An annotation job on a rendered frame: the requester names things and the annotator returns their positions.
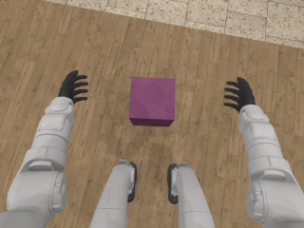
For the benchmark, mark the robot left foot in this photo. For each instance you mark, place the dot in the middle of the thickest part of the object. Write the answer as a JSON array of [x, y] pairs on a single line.
[[131, 196]]

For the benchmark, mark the carton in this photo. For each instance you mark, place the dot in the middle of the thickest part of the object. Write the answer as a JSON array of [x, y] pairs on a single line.
[[152, 101]]

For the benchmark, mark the left robot hand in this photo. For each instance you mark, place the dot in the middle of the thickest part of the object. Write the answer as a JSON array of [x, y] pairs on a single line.
[[68, 86]]

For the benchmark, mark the right robot upper arm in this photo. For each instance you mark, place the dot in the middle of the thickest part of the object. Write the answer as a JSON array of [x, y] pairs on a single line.
[[275, 203]]

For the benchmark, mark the robot left thigh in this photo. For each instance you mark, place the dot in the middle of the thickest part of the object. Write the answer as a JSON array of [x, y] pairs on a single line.
[[111, 210]]

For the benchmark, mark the left robot upper arm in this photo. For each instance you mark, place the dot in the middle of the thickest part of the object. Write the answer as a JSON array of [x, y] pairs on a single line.
[[35, 197]]

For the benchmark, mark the left robot forearm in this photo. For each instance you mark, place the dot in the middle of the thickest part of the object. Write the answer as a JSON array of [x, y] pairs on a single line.
[[48, 150]]

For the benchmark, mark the right robot hand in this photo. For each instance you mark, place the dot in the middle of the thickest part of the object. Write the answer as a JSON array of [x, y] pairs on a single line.
[[245, 94]]

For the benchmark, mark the right robot forearm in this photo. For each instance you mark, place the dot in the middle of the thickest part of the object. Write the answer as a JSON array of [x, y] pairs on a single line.
[[265, 159]]

